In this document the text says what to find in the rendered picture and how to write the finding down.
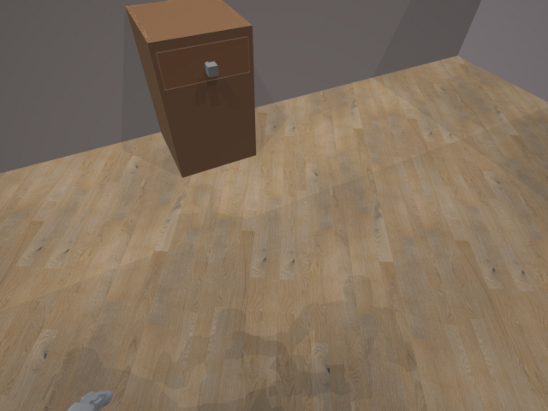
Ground cabinet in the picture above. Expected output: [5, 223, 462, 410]
[125, 0, 256, 178]

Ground drawer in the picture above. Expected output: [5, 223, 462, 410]
[155, 36, 249, 89]

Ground handle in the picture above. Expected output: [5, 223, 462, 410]
[205, 62, 219, 78]

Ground left robot hand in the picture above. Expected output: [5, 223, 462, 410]
[67, 390, 113, 411]

